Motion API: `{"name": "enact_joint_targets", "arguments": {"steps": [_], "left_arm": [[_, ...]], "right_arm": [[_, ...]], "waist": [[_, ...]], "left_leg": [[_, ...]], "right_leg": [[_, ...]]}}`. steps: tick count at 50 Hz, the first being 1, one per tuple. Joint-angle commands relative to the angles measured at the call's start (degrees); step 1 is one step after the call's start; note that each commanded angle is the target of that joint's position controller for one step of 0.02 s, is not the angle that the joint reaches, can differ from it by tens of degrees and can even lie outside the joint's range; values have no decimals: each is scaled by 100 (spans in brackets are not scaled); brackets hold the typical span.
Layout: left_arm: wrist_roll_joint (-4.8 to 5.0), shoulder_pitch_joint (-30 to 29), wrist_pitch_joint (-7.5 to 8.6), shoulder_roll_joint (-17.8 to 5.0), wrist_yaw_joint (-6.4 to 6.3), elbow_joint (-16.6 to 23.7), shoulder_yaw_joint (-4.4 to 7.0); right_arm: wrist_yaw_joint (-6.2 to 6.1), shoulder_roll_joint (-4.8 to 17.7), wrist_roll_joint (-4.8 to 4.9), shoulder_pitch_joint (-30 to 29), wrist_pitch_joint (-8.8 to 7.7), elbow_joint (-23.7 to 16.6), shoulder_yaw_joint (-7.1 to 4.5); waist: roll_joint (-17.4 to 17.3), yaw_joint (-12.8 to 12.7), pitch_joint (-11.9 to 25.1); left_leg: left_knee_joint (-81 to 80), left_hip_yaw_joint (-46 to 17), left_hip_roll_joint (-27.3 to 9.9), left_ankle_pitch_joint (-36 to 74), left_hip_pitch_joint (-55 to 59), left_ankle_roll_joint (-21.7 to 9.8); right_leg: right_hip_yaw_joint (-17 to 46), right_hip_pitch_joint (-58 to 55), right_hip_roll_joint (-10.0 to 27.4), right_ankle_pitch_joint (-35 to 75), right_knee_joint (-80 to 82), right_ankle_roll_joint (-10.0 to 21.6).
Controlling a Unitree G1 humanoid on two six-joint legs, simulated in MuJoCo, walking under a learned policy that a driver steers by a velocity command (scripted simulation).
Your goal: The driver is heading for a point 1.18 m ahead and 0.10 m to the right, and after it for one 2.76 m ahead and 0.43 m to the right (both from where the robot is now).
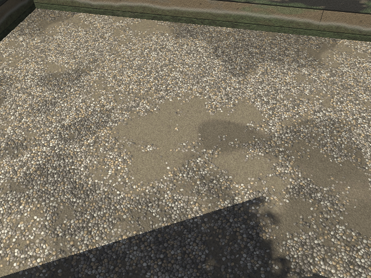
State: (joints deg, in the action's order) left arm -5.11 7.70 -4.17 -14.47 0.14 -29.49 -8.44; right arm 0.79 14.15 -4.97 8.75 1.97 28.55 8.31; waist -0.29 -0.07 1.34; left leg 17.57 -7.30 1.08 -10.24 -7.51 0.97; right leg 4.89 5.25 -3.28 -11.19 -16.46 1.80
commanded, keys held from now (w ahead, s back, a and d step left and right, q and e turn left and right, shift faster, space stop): no key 0.72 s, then w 0.28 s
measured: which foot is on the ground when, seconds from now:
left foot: down 0.00-1.00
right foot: down 0.00-1.00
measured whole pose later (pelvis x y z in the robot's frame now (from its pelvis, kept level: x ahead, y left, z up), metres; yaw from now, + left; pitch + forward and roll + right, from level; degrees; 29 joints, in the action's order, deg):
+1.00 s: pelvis +0.00 +0.00 +0.00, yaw +0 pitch +0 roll +0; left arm -3.4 14.6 -3.4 -13.2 -1.5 -37.3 -6.6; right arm -1.5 12.9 -3.6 17.3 3.5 33.7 5.5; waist -0.1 0.2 1.0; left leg 14.4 -7.7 1.1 -8.4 -6.1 0.9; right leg 5.3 3.5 -3.0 -9.3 -12.8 1.6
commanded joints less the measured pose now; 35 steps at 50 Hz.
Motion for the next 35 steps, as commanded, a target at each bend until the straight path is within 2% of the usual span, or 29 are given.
{"name": "enact_joint_targets", "arguments": {"steps": [1,3,8,9,10,12,15,16,17,20,35], "left_arm": [[61,-142,65,-613,-16,353,238],[131,-32,82,-676,-17,243,290],[236,207,86,-664,-6,-32,393],[169,219,134,-547,45,64,361],[151,324,147,-575,56,-18,378],[177,437,147,-600,57,-83,400],[213,566,140,-620,53,-167,424],[293,586,91,-736,-6,-324,477],[326,584,80,-717,-27,-322,486],[331,651,84,-682,-56,-424,511],[349,919,48,-583,-145,-732,561]], "right_arm": [[-3,570,57,-115,-78,-359,-229],[-17,624,135,0,-51,-261,-292],[-65,636,195,278,37,-26,-412],[-42,558,207,27,22,-180,-385],[-48,552,200,143,30,-127,-397],[-62,569,194,278,47,-72,-418],[-90,588,196,398,82,-10,-446],[-129,652,194,690,119,172,-497],[-141,668,215,684,129,183,-514],[-172,643,257,734,143,245,-551],[-217,561,294,1154,144,484,-638]], "waist": [[-11,-1,404],[0,9,259],[9,27,111],[-12,-82,-60],[16,-54,189],[47,-38,346],[13,-20,314],[23,100,388],[1,73,163],[-39,60,-40],[12,19,-80]], "left_leg": [[-226,-407,-509,1253,-142,-261],[-269,-416,-505,1196,-166,-289],[-390,-397,-479,1012,-181,-328],[-344,-455,-510,1605,-352,-281],[-312,-443,-502,1699,-232,-274],[-293,-420,-490,1716,-128,-259],[-335,-395,-481,1561,-103,-261],[-394,-321,-430,983,31,-294],[-437,-320,-426,868,-62,-305],[-477,-309,-408,941,-180,-313],[-538,-255,-329,1085,-254,-307]], "right_leg": [[657,-543,671,1264,160,160],[664,-523,665,1271,223,179],[631,-544,632,1146,360,223],[633,-513,698,1889,300,200],[632,-673,708,2106,255,215],[623,-749,703,2220,236,225],[620,-683,697,2012,321,220],[602,-664,618,1306,390,235],[589,-506,596,1088,461,219],[555,-424,570,1122,503,204],[461,-521,518,1359,486,209]]}}
Keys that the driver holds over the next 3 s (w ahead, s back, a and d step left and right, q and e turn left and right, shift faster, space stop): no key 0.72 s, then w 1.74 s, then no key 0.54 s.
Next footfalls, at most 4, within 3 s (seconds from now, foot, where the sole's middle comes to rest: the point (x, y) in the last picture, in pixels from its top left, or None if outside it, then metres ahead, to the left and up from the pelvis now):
none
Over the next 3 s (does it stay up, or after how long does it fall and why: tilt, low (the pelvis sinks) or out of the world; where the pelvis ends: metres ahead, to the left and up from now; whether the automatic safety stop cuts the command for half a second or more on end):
stays up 0.00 0.00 0.00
